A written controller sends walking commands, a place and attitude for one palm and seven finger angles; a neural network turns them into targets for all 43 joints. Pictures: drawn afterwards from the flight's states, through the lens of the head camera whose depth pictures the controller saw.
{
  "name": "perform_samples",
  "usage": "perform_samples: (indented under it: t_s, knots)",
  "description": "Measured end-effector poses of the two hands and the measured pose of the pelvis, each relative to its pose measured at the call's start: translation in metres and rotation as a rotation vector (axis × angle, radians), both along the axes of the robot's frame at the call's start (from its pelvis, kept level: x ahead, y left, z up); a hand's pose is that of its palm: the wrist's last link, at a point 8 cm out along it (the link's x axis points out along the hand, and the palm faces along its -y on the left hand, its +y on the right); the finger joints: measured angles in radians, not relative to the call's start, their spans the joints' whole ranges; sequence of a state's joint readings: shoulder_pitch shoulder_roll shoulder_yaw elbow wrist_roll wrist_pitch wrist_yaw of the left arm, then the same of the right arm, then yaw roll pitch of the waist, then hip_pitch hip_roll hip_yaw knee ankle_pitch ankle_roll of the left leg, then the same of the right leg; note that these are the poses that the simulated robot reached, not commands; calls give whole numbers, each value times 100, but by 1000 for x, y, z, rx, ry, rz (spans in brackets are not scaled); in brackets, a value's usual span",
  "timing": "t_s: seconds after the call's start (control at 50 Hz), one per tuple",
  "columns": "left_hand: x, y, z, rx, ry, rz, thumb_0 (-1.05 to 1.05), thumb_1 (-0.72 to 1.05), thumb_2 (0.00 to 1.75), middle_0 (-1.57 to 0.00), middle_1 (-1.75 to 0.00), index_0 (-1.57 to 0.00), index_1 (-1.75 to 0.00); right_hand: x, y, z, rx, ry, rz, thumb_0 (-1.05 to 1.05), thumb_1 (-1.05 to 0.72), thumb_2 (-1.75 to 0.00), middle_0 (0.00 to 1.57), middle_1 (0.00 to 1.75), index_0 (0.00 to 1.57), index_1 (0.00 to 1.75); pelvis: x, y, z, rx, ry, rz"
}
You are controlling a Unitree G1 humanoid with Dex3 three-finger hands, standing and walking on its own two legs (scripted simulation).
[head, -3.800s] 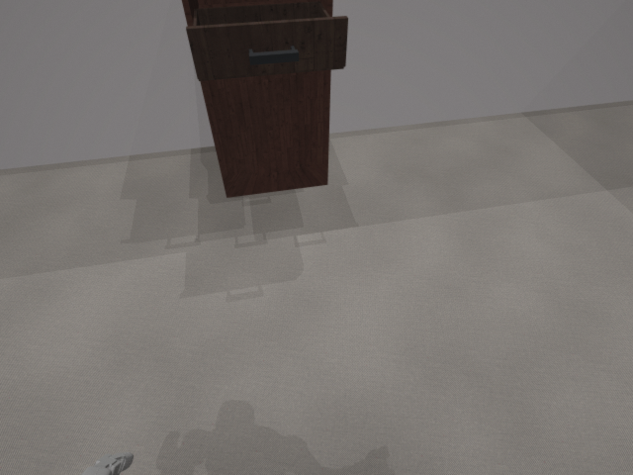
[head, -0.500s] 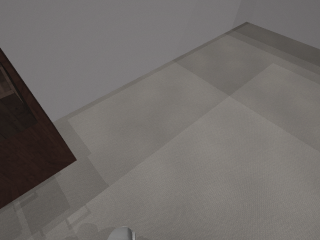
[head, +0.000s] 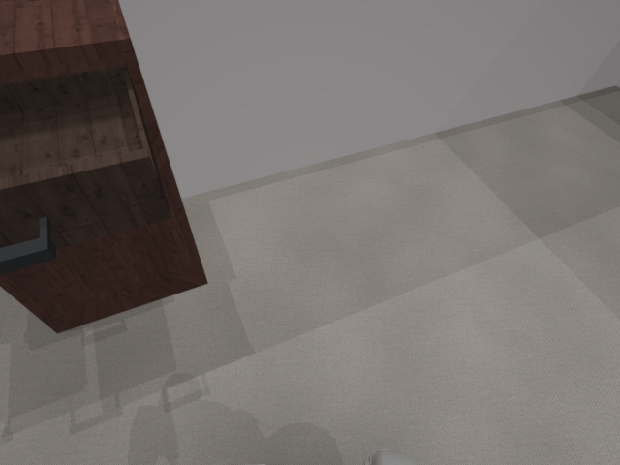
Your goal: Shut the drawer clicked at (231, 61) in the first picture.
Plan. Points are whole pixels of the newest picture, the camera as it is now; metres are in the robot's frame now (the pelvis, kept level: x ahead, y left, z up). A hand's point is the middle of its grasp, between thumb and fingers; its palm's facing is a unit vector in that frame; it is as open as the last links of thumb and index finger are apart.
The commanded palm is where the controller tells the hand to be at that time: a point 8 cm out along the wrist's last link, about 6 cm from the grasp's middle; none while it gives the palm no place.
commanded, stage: turn to face it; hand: left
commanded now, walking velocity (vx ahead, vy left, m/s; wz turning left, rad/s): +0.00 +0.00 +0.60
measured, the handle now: out of the picture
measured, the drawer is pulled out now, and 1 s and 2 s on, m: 0.30 0.30 0.30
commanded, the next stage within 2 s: take the last steps up to it in 0.50 s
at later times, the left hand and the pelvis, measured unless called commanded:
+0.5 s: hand out of the picture +0.01 +0.12 -0.14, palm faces +0.29 -0.91 -0.28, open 7.3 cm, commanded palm none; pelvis -0.01 -0.08 +0.01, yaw +17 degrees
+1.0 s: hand out of the picture -0.09 +0.16 -0.17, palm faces +0.45 -0.87 -0.19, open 7.3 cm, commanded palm none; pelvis -0.01 -0.02 +0.01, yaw +24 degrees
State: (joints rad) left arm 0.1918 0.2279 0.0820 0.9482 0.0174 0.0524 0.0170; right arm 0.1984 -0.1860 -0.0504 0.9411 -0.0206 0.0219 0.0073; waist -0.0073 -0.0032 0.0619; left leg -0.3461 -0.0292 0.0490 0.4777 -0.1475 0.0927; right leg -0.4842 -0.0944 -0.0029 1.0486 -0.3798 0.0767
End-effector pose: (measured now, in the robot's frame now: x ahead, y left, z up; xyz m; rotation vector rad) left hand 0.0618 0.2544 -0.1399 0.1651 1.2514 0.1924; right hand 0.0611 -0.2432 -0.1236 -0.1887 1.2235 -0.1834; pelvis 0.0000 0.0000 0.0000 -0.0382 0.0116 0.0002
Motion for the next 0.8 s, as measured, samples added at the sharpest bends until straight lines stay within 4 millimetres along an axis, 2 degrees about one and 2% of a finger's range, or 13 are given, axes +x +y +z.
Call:
perform_samples:
  t_s: [0.12,0.2,0.26,0.32,0.46,0.54,0.6,0.74,0.8]
  knots:
    - [9,-6,11,34,-50,40,1,91,90,-20,-30,-20,-30,4,-16,-2,9,19,30,1,-91,-90,20,30,20,30,2,-17,1,4,10,69]
    - [14,-23,18,49,-100,61,1,91,90,-20,-30,-20,-30,6,-36,-9,14,33,55,1,-91,-90,20,30,20,30,-1,-34,-1,15,9,117]
    - [10,-40,23,65,-137,80,1,91,90,-20,-30,-20,-30,10,-54,-19,25,37,78,1,-91,-90,20,30,20,30,-3,-50,-5,32,6,150]
    - [-6,-57,27,85,-148,104,1,91,90,-20,-30,-20,-30,17,-70,-27,37,36,101,1,-91,-90,20,30,20,30,-6,-64,-8,44,-8,184]
    - [-55,-84,36,80,-96,203,1,91,90,-20,-30,-21,-30,41,-83,-19,50,30,200,1,-91,-90,20,30,20,30,-7,-82,4,84,-28,270]
    - [-85,-94,32,63,-57,260,1,91,90,-20,-30,-21,-30,54,-77,-17,44,46,263,1,-91,-90,20,30,20,30,-10,-85,5,95,-26,310]
    - [-115,-98,26,44,-11,307,1,91,90,-20,-30,-21,-30,66,-65,-16,39,46,317,1,-91,-90,19,30,20,30,-15,-82,5,93,-20,333]
    - [-197,-94,2,-21,121,436,1,91,90,-20,-30,-21,-30,98,-8,-6,26,-40,460,1,-91,-90,19,30,20,30,-29,-60,-3,57,-8,382]
    - [-225,-85,-12,-50,177,479,1,91,90,-20,-30,-21,-30,103,16,-2,20,-94,502,1,-91,-90,20,30,20,30,-32,-47,-9,50,-16,394]
